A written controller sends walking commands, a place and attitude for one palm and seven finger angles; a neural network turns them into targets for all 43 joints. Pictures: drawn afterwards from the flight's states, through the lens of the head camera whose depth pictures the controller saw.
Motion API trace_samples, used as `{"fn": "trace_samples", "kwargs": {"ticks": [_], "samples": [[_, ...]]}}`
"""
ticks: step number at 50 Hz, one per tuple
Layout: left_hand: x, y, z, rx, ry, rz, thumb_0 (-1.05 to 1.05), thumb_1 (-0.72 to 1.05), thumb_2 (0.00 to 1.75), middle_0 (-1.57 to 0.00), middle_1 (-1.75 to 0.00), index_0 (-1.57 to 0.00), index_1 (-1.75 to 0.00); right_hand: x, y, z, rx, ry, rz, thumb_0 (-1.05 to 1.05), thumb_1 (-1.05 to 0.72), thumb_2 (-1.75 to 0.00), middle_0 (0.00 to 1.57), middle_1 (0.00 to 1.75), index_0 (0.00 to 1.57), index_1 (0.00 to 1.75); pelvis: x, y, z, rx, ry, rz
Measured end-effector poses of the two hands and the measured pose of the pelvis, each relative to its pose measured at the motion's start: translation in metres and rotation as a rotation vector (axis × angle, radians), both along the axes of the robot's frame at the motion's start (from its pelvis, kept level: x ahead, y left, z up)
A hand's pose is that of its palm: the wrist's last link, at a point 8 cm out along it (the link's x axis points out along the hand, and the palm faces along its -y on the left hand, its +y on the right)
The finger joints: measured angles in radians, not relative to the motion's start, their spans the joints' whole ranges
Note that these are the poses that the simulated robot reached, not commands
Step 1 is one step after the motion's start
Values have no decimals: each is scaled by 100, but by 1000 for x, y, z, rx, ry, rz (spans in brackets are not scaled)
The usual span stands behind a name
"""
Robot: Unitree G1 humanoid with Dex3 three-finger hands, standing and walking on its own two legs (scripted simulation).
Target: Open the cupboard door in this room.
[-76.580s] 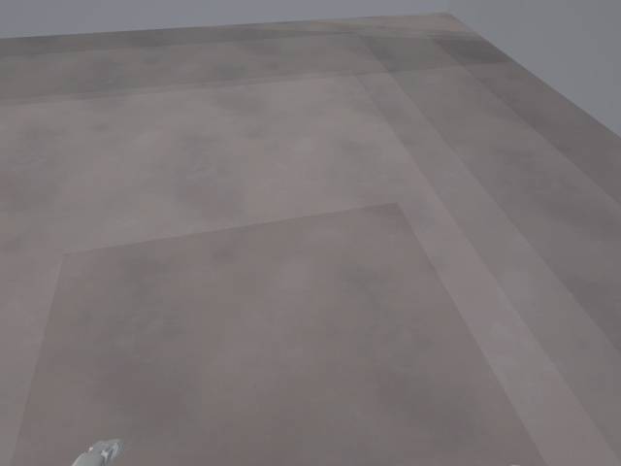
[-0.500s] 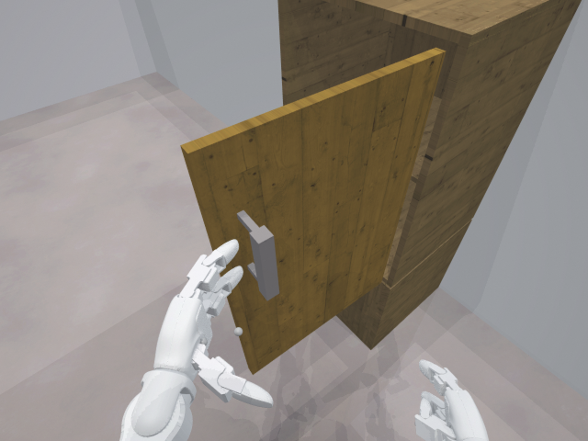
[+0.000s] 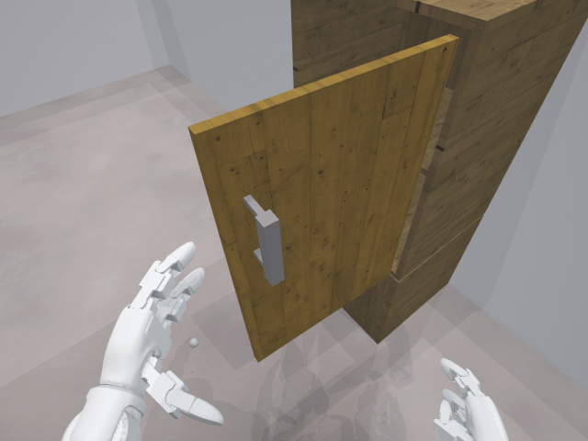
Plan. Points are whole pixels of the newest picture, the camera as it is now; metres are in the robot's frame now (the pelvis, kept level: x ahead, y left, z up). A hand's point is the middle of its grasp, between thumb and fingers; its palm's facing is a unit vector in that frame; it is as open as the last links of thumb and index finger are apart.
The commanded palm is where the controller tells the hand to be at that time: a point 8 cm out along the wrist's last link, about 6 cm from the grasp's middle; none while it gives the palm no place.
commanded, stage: draw the hand back to the body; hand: left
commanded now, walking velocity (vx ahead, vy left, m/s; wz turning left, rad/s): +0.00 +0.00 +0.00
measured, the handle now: (263, 241) +0.35 +0.07 +0.11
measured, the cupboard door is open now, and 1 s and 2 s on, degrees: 86 86 86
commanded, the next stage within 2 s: step back with the hand held close in 1.54 s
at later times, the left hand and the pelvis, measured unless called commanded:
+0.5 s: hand (130, 330) +0.21 +0.19 +0.13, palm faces -0.04 -0.99 -0.13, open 16.1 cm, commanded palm +0.17 +0.24 +0.15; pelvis +0.01 +0.03 +0.01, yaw +0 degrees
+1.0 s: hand (43, 298) +0.22 +0.27 +0.17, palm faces +0.36 -0.85 -0.38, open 11.0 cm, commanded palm +0.17 +0.31 +0.19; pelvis +0.02 +0.03 +0.03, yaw -1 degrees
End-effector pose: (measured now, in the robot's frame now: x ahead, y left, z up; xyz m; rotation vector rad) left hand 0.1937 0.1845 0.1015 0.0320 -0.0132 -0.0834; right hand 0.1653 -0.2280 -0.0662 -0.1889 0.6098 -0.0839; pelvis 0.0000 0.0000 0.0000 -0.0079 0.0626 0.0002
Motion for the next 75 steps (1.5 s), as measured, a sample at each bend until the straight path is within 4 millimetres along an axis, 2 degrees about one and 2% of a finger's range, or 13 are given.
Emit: {"fn": "trace_samples", "kwargs": {"ticks": [6,14,24,26,35,45,59,66,75], "samples": [[4,1,11,26,-37,-30,-1,-50,30,-15,-30,-15,-31,-3,13,4,13,-26,-7,1,-91,-90,20,30,20,30,0,9,1,0,-7,-11],[1,33,20,42,-5,29,-1,-50,30,-15,-30,-15,-31,2,32,10,30,-42,4,2,-91,-90,20,30,20,30,5,20,5,-7,-27,-14],[-6,54,37,59,-22,18,-1,-47,32,-15,-30,-15,-31,20,46,20,15,-81,36,1,-91,-90,20,30,20,30,11,31,8,-16,-44,-4],[-7,60,43,137,-31,72,-1,-44,33,-16,-30,-15,-31,23,48,22,3,-83,38,1,-91,-90,20,30,20,30,12,32,10,-15,-53,-9],[-17,90,57,265,-53,313,-1,-19,43,-17,-30,-16,-31,24,52,26,-16,-27,50,1,-91,-90,20,30,20,30,15,36,20,-16,-82,-14],[-15,112,78,353,-97,404,0,14,58,-18,-30,-18,-31,21,49,19,-9,40,31,1,-91,-90,21,30,20,30,20,34,27,-11,-103,-20],[-18,136,98,418,-138,513,1,63,79,-20,-30,-19,-31,23,31,20,-16,61,-2,1,-91,-90,20,30,20,30,21,26,31,-11,-120,-28],[-20,133,100,410,-149,532,1,81,87,-21,-30,-20,-31,25,25,20,-14,57,0,1,-91,-90,20,30,20,30,20,23,32,-9,-124,-26],[-22,126,94,404,-129,514,2,88,90,-21,-30,-20,-31,22,21,21,-11,59,-2,1,-91,-90,20,30,20,30,18,17,33,-7,-130,-27]]}}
